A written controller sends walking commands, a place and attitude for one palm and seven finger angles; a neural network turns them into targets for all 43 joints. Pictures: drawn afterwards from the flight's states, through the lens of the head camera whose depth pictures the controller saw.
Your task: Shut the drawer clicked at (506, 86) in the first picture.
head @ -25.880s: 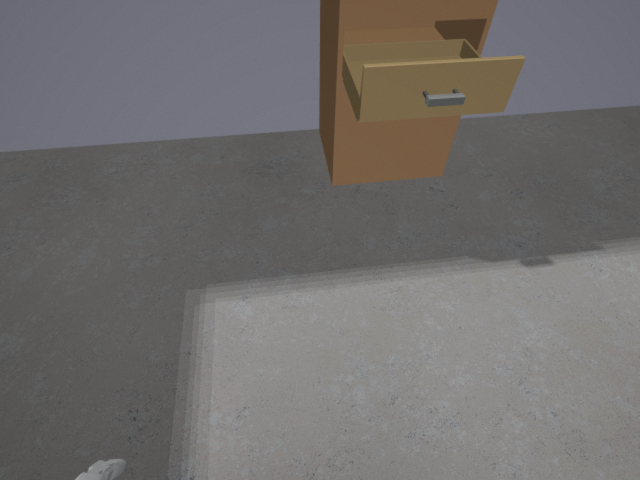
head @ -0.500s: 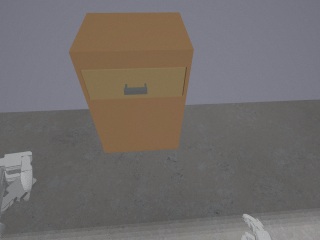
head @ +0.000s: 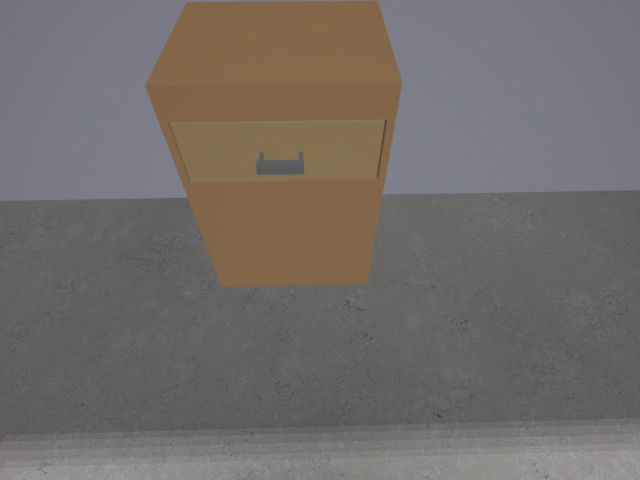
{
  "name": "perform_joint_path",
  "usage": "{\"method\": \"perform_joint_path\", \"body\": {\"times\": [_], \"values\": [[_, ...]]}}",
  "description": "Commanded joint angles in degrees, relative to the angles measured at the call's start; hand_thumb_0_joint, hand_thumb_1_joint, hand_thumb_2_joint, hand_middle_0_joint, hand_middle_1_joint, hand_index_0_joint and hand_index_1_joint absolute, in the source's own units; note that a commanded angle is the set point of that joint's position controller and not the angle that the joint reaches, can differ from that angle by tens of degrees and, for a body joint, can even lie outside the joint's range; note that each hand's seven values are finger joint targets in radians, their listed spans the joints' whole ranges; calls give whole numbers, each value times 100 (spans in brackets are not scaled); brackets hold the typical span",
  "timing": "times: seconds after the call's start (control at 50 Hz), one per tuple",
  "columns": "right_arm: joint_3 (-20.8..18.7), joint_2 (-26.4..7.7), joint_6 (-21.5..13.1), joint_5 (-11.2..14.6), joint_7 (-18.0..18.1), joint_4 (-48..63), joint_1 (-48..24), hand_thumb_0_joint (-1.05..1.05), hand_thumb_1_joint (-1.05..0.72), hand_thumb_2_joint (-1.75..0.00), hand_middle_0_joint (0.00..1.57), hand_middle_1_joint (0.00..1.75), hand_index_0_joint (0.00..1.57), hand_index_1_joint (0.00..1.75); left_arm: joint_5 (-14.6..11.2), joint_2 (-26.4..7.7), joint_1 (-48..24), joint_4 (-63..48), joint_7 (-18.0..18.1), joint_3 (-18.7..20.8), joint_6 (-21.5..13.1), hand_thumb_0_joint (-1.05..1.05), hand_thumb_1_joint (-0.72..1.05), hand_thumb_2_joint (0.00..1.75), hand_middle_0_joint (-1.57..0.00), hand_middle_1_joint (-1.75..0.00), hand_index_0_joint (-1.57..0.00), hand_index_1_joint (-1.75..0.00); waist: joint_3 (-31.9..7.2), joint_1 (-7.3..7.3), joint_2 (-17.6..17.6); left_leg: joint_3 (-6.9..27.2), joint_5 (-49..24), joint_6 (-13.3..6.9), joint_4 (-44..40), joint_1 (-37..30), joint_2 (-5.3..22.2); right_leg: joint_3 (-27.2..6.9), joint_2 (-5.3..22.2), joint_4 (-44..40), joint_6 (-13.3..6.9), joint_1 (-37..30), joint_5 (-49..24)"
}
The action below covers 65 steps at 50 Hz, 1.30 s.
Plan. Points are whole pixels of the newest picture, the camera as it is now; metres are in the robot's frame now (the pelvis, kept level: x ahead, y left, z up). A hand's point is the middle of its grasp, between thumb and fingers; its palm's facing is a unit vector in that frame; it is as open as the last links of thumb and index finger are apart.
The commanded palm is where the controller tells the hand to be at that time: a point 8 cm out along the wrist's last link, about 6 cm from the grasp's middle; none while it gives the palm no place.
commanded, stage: let the arm hang, fingers relaxed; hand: left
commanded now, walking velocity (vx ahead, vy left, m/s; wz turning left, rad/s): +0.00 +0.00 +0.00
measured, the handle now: (280, 161) +0.81 +0.15 -0.15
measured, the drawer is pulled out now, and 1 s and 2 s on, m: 0.00 0.00 0.00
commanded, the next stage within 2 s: look to check the result in 0.58 s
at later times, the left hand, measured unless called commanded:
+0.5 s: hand out of the picture -0.02 +0.14 -0.17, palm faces +0.04 -0.99 -0.15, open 7.3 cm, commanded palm none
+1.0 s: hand out of the picture -0.03 +0.14 -0.17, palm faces +0.04 -0.98 -0.17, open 7.4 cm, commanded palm none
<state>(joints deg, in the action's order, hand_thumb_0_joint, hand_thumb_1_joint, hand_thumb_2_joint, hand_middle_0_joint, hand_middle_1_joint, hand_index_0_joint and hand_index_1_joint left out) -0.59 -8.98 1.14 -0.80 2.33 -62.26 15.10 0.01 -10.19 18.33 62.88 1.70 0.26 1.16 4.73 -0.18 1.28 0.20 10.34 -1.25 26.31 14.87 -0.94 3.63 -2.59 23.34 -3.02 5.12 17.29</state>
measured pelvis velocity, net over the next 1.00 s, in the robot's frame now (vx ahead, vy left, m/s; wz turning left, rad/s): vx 0.01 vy -0.01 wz -0.02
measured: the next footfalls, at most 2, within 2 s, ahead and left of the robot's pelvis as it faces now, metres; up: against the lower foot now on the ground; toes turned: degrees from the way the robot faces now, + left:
none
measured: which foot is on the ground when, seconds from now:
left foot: down 0.00-1.00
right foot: down 0.00-1.00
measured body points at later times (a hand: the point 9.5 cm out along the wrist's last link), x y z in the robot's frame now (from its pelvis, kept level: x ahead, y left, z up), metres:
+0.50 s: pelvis +0.00 -0.01 +0.00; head +0.01 -0.01 +0.45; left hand -0.02 +0.19 -0.16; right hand -0.04 -0.20 -0.17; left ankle +0.04 +0.11 -0.74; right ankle -0.05 -0.08 -0.74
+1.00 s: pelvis +0.01 -0.01 +0.00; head +0.02 -0.02 +0.45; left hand -0.03 +0.19 -0.16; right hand -0.02 -0.21 -0.17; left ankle +0.04 +0.11 -0.74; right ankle -0.05 -0.08 -0.74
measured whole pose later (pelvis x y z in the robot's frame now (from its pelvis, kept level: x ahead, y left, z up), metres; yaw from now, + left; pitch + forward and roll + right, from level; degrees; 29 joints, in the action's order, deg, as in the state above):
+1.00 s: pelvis +0.01 -0.01 +0.00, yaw -1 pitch -2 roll +0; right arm -0.8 -6.2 -0.2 -0.8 3.2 -66.3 17.2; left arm -0.2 -5.2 19.7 66.1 2.6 0.0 -0.5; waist 3.1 -0.5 1.1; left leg -0.7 10.9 -0.4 25.1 12.5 -0.3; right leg 2.6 -3.1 22.9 -3.8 3.5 17.9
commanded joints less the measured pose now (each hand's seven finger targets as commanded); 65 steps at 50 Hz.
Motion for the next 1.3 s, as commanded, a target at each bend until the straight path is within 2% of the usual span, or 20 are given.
{"method": "perform_joint_path", "body": {"times": [0.0,0.06,0.12,0.24,0.36,0.6,0.66,0.74,0.94,1.0,1.06,1.14,1.18,1.28], "values": [[-64,-523,-95,22,29,39,355,0,-90,-90,20,30,20,30,17,-434,238,-40,54,58,-178,0,90,90,-32,-43,-32,-43,-177,-41,-229,502,-919,-185,-342,-604,598,-613,808,-626,-9,441,-967],[-46,-427,-99,15,43,-89,413,0,-90,-90,20,30,20,30,4,-322,340,109,69,38,-184,0,90,90,-20,-30,-20,-30,-80,-49,-252,468,-829,-178,-396,-614,588,-641,808,-669,-19,482,-870],[-45,-345,-91,14,45,-178,472,0,-90,-90,20,30,20,30,7,-244,441,189,89,32,-188,0,90,90,-20,-30,-20,-30,52,-42,-284,431,-698,-164,-405,-572,569,-664,804,-722,-5,565,-701],[-45,-202,-83,-8,43,-283,613,0,-90,-90,20,30,20,30,5,-100,535,249,96,29,-188,0,90,90,-20,-30,-20,-30,350,-44,-92,447,-325,-151,-476,-423,534,-714,774,-780,-64,828,-164],[-55,-150,-143,-12,67,-304,725,0,-90,-90,20,30,20,30,5,-29,568,240,101,58,-214,0,90,90,-20,-30,-20,-30,147,-29,-97,447,-599,-170,-464,-450,561,-690,754,-655,-63,648,-500],[-66,-103,-153,4,86,-331,846,0,-90,-90,20,30,20,30,8,2,655,207,134,86,-229,0,90,90,-20,-30,-20,-30,139,-18,-183,378,-855,-162,-353,-454,564,-675,761,-618,2,535,-896],[-54,-95,-146,0,88,-350,828,0,-90,-90,20,30,20,30,-1,4,634,219,127,75,-221,0,90,90,-20,-30,-20,-30,247,-30,-61,381,-792,-158,-391,-464,572,-689,758,-632,-19,616,-815],[-55,-114,-145,3,89,-328,816,0,-90,-90,20,30,20,30,4,3,676,225,132,77,-226,0,90,90,-20,-30,-20,-30,191,-25,-224,371,-847,-168,-364,-510,576,-689,763,-635,14,573,-943],[-56,-135,-136,8,89,-337,741,0,-90,-90,20,30,20,30,3,-16,690,245,131,67,-227,0,90,90,-20,-30,-20,-30,186,-32,-136,355,-790,-151,-365,-551,573,-716,767,-664,36,599,-902],[-56,-167,-142,12,96,-323,735,0,-90,-90,20,30,20,30,13,-13,712,251,139,73,-235,0,90,90,-20,-30,-20,-30,138,-28,-239,348,-925,-156,-325,-585,579,-693,765,-630,76,546,-1142],[-57,-152,-158,10,105,-336,724,0,-90,-90,20,30,20,30,4,-17,709,255,141,76,-238,0,90,90,-20,-30,-20,-30,46,-28,-184,340,-1041,-162,-322,-639,579,-697,785,-593,83,462,-1376],[-56,-157,-143,10,105,-331,712,0,-90,-90,20,30,20,30,7,-7,688,239,144,79,-229,0,90,90,-20,-30,-20,-30,177,-30,-210,344,-941,-151,-339,-585,581,-682,766,-639,87,521,-1208],[-52,-160,-158,7,111,-334,717,0,-90,-90,20,30,20,30,4,-15,674,242,141,83,-231,0,90,90,-20,-30,-20,-30,111,-29,-85,358,-1028,-162,-350,-615,584,-699,770,-620,68,461,-1266],[-50,-178,-158,7,107,-332,692,0,-90,-90,20,30,20,30,5,-30,652,237,133,88,-225,0,90,90,-20,-30,-20,-30,185,-19,-155,370,-964,-157,-378,-601,590,-671,765,-649,55,503,-1122]]}}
